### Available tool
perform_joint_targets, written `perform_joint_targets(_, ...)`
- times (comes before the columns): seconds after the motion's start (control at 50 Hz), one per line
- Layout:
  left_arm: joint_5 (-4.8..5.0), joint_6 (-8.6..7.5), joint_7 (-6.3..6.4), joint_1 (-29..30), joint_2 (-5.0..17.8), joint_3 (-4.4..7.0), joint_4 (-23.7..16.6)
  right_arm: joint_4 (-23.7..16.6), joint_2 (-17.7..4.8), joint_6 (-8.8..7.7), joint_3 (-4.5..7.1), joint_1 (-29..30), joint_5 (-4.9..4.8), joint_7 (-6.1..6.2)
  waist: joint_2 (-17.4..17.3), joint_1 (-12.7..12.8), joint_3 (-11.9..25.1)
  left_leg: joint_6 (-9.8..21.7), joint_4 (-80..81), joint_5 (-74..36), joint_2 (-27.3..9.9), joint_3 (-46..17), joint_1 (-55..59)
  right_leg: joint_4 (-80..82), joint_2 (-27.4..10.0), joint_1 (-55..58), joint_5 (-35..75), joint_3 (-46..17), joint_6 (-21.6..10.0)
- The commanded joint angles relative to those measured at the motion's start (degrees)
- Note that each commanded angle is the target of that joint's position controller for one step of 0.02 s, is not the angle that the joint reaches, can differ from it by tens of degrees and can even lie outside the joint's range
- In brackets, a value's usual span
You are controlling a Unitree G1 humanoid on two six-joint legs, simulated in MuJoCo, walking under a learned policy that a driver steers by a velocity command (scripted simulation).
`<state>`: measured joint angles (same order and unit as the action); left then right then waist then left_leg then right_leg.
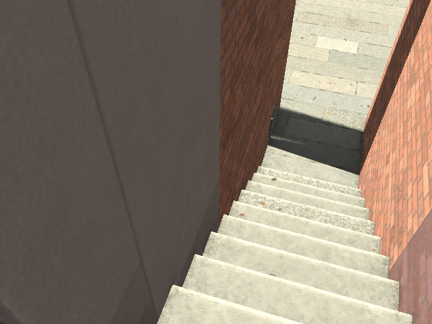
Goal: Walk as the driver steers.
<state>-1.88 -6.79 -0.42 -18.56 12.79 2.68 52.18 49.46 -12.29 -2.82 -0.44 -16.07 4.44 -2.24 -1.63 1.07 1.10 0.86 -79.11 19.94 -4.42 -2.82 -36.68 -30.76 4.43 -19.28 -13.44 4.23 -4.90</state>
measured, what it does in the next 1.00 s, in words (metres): goes down, turning right: left foot, then right foot 0.19 m lower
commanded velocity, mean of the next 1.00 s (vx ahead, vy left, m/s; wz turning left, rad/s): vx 0.43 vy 0.00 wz -0.36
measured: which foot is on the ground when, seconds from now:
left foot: up 0.00-0.22, down 0.24-0.60, up 0.62-1.00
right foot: down 0.00-0.22, up 0.24-0.56, down 0.58-1.00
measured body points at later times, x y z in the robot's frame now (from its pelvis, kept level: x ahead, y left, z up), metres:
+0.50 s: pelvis +0.19 -0.04 -0.09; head +0.19 -0.05 +0.36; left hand +0.37 +0.19 -0.19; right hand +0.17 -0.25 -0.23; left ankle +0.13 +0.13 -0.73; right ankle +0.29 -0.18 -0.78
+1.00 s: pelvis +0.40 -0.14 -0.29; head +0.40 -0.17 +0.16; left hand +0.42 +0.08 -0.42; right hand +0.48 -0.41 -0.40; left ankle +0.60 -0.08 -0.98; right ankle +0.27 -0.17 -0.92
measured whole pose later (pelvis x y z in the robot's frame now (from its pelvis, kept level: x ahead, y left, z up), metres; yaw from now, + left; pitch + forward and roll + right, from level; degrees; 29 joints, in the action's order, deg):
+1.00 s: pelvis +0.40 -0.14 -0.29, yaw -27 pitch +3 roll +1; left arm -3.7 -5.7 -0.6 -31.8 9.3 -3.0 53.5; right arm 43.9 -13.1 -3.5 -2.8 -5.1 3.5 -4.7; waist -1.9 4.7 2.1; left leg -2.1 -42.2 -23.2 0.3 -5.1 -39.3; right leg -72.3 12.9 -25.9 -47.7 -6.3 -7.8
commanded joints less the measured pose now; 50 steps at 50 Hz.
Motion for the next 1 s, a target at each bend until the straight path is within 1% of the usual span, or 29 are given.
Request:
perform_joint_targets(0.02,-0.76,-2.46,0.09,7.9,4.8,1.42,-7.3,-4.3,-3.0,1.26,-0.46,-6.2,1.35,-0.13,4.0,-2.9,0.2,-1.1,5.2,-9.3,-3.3,-2.4,0.7,15.4,-14.4,-7.4,10.0,-12.4,-10.9)
perform_joint_targets(0.06,-0.90,-3.53,1.18,6.2,5.2,1.52,-7.3,-4.6,-2.1,1.32,-0.60,-4.6,3.15,-1.95,0.2,-1.3,-1.5,-1.9,19.9,-15.5,-3.7,-0.9,0.3,14.3,-12.3,-9.5,2.4,-12.0,-10.0)
perform_joint_targets(0.08,2.33,-0.19,-0.01,-0.4,8.4,1.04,-1.5,-5.3,-0.8,3.61,1.27,2.2,-3.94,2.16,6.0,-3.6,-2.1,-1.6,27.7,-16.1,-2.0,3.6,9.5,17.2,-14.1,-10.0,18.5,-13.9,-10.7)
perform_joint_targets(0.1,2.63,1.36,-0.66,-1.3,8.8,1.38,-1.7,-5.6,-2.6,4.74,1.12,2.2,-5.05,3.96,6.5,-2.7,-1.8,-1.8,30.0,-14.1,-0.7,4.2,12.1,16.2,-13.6,-7.3,23.4,-11.8,-10.2)
perform_joint_targets(0.16,1.36,2.85,-1.35,1.4,7.6,0.73,-3.1,-1.0,-5.6,5.25,3.18,-3.8,-3.85,4.73,8.3,-4.4,1.6,1.0,26.6,-17.7,0.9,6.7,17.5,9.2,-12.0,-1.6,25.5,-8.4,-8.9)
perform_joint_targets(0.18,-2.22,-0.47,-0.87,5.6,4.9,0.72,-10.0,-3.6,-6.5,0.06,1.71,-3.7,5.29,0.33,-5.0,-1.0,-3.4,1.2,22.9,-9.8,0.7,3.0,15.5,-1.0,-13.7,-7.8,8.8,-11.4,-8.6)
perform_joint_targets(0.22,-0.93,-1.70,-0.47,12.9,8.6,1.48,-12.6,-1.3,-5.6,-4.36,3.30,-17.0,3.35,-0.29,-4.1,-10.9,1.1,4.4,33.3,-0.3,4.4,3.6,33.6,-22.6,-8.1,-21.3,11.0,-9.7,-8.0)
perform_joint_targets(0.24,-1.57,-1.23,-1.46,12.0,4.0,0.33,-12.1,2.7,-7.4,-5.86,3.90,-26.2,3.53,0.29,-12.9,-14.0,2.0,13.5,45.2,-2.7,-3.5,-12.9,38.6,-45.7,0.9,-31.6,-13.1,-7.5,-4.5)
perform_joint_targets(0.26,-1.20,-1.71,-1.31,-0.8,-1.2,-0.64,-10.8,0.7,-8.3,-6.33,2.85,-26.7,2.30,-0.74,-7.4,-6.2,8.6,25.2,47.6,-30.3,-14.0,-29.5,43.1,-55.2,3.6,-36.6,-21.6,-14.9,-2.9)
perform_joint_targets(0.28,-0.29,-1.78,-2.09,-2.8,0.0,-0.59,-12.0,-3.1,-10.6,-6.94,3.64,-15.6,0.57,-1.64,-10.9,-3.4,-1.2,30.6,53.3,-14.5,-22.9,-45.5,36.9,-58.2,-0.5,-50.7,-17.5,-18.7,0.6)
perform_joint_targets(0.32,-3.51,1.06,0.31,3.8,2.6,-1.29,-10.6,-3.7,0.4,-5.83,-0.13,-3.8,-0.72,0.02,3.9,-3.4,2.1,23.0,48.6,13.8,-18.3,-35.5,24.1,-52.5,-10.1,-50.2,-6.5,-16.9,4.8)
perform_joint_targets(0.34,-5.00,2.50,0.76,-1.3,1.6,-1.98,-9.0,-4.7,2.0,-5.32,-0.80,2.3,0.58,1.00,1.7,0.8,4.0,19.8,47.3,8.4,-15.0,-26.5,11.1,-50.5,-11.3,-38.4,-1.7,-15.7,5.6)
perform_joint_targets(0.4,-6.31,2.89,-3.28,-3.7,5.6,-0.45,-6.9,-6.3,-1.5,-7.00,-0.78,3.9,0.95,3.23,-1.2,2.6,2.3,10.4,34.4,8.0,-2.5,-2.6,-7.1,-41.2,-9.4,-20.6,27.7,-8.3,6.3)
perform_joint_targets(0.46,-4.78,2.27,-4.10,6.5,5.8,-0.42,-9.5,-3.8,-8.2,-7.48,0.28,-4.0,1.56,3.12,-0.5,-3.4,-0.2,6.4,29.1,20.2,-4.5,4.6,-8.9,-17.1,-8.6,-8.3,35.7,-0.7,6.0)
perform_joint_targets(0.48,2.72,5.62,-3.20,12.1,1.9,-0.36,-14.4,0.4,-8.0,-5.64,3.17,-11.4,-5.95,5.49,4.5,-5.1,-2.6,4.0,35.6,20.5,-8.2,-0.1,-7.5,-12.6,-4.6,2.9,38.0,-4.0,5.8)
perform_joint_targets(0.5,-3.95,4.85,-3.33,14.3,4.8,-1.03,-12.7,-0.5,-10.8,-6.20,0.48,-9.6,1.46,1.89,-9.0,-6.7,-7.9,5.8,30.1,26.8,-11.0,-0.9,-1.7,-6.2,-8.1,-10.2,28.0,-0.9,5.8)
perform_joint_targets(0.54,-3.69,4.54,-2.73,16.7,4.9,-0.87,-12.1,2.3,-7.4,-4.88,0.14,-15.2,1.32,0.76,-4.0,-10.1,-8.7,7.2,26.5,23.1,-13.7,-5.7,7.0,4.4,-10.2,-9.8,27.1,-1.9,3.9)
perform_joint_targets(0.56,-3.98,3.76,-2.04,5.2,3.0,-0.83,-8.0,2.4,-7.8,-4.45,-0.13,-12.7,3.07,-0.63,-3.0,-3.9,-5.6,7.5,18.8,17.5,-12.9,-3.4,0.9,-3.5,-7.6,6.7,33.0,1.7,2.9)
perform_joint_targets(0.6,-3.81,3.33,-1.24,-22.2,15.5,5.21,0.4,0.6,-9.9,-1.84,0.26,-0.3,2.83,-4.06,12.0,12.6,0.4,-0.3,-27.8,15.7,-2.1,7.2,-2.5,6.8,-9.5,27.1,36.1,-4.6,-4.3)
perform_joint_targets(0.62,-1.47,2.42,-1.59,-23.5,22.3,5.63,0.3,-1.1,0.8,-2.00,-1.80,-13.9,2.18,-5.66,20.7,1.1,14.1,-1.1,-41.5,20.4,4.0,3.4,-20.9,-12.2,-13.7,46.0,60.9,-15.0,-11.6)
perform_joint_targets(0.66,-3.62,0.72,-4.09,-27.2,17.6,3.93,3.4,-7.1,-8.3,-4.03,0.06,-2.0,-1.76,-3.90,13.0,7.4,5.8,-1.5,-49.9,17.7,3.9,0.9,-42.2,-9.2,-18.7,40.5,41.3,-24.9,-11.7)
perform_joint_targets(0.68,-2.49,0.41,-5.01,-20.2,15.3,2.15,2.5,-8.1,-5.7,-4.59,-0.98,-5.2,-2.96,-2.30,13.2,2.7,2.7,-0.3,-48.4,7.1,0.8,-7.1,-50.8,-4.8,-25.0,32.1,8.5,-41.6,-13.9)
perform_joint_targets(0.72,-4.95,-0.58,-4.92,-10.7,3.2,-2.97,1.8,-7.1,-4.1,-4.51,-1.86,-2.6,-0.09,0.41,1.5,-3.6,-4.4,0.5,-24.7,-15.9,-6.0,-10.5,-46.1,-1.2,-21.9,9.8,12.5,-37.8,-7.0)
perform_joint_targets(0.76,-2.14,-2.12,-2.67,2.4,4.6,-3.66,-2.3,-5.1,-7.5,-2.92,-0.49,0.2,-0.55,-0.34,0.7,-6.3,-3.2,-1.0,-6.2,-28.5,-4.5,-5.4,-23.4,0.7,-14.8,-16.5,17.0,-27.5,-8.8)
perform_joint_targets(0.8,-2.70,-3.39,-0.55,1.0,9.2,-3.54,-1.6,-4.4,-4.2,-1.35,-1.12,-1.2,1.06,-2.25,3.1,-7.9,0.8,-2.5,-6.7,-32.5,-1.7,-1.0,-9.7,-7.7,-8.1,-24.8,27.2,-20.6,-6.1)
perform_joint_targets(0.84,-1.03,-3.91,2.06,-17.5,8.2,-3.60,4.4,-5.3,-5.6,-1.78,-0.85,4.4,2.35,-3.34,2.7,0.4,1.5,-3.5,5.1,-33.7,-0.6,-2.9,-27.2,-18.5,-8.0,-0.3,26.0,-24.3,-3.1)
perform_joint_targets(0.86,-0.34,-2.63,2.91,-23.3,4.0,-4.40,5.3,-5.3,-5.8,-2.38,-1.37,7.7,0.15,-2.53,-0.9,3.4,0.6,-3.8,23.6,-43.2,0.8,-2.7,-25.9,-22.6,-6.1,2.8,20.3,-22.1,-1.7)
perform_joint_targets(0.92,-4.22,0.42,-0.75,-10.8,8.5,-3.25,-0.9,-8.3,-4.7,-1.15,-1.55,10.9,-1.22,-2.51,7.7,-1.6,-1.7,-2.5,27.0,-49.8,5.4,0.6,5.9,-18.5,-4.7,-25.7,5.6,-24.8,-6.0)
perform_joint_targets(1.0,0.35,1.41,0.82,-19.5,4.9,-3.16,-0.6,-8.7,-5.8,-0.52,-1.13,16.0,-1.29,-2.43,4.7,6.0,-6.6,-2.4,55.5,-39.0,3.3,-3.5,-8.0,-29.9,-3.4,2.1,9.4,-33.5,-3.0)
Keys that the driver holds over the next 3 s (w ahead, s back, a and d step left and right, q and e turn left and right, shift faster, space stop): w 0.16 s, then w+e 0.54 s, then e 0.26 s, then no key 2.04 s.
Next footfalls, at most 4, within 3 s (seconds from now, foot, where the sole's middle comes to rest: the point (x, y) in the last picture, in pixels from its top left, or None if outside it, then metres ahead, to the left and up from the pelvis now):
0.24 left None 0.17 0.13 -0.76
0.58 right None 0.31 -0.18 -0.95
1.08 left None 0.59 -0.12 -1.14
1.40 right None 0.51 -0.32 -1.14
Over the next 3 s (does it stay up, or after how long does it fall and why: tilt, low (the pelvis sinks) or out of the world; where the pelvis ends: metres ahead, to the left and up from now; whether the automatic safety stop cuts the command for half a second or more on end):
stays up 0.53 -0.22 -0.36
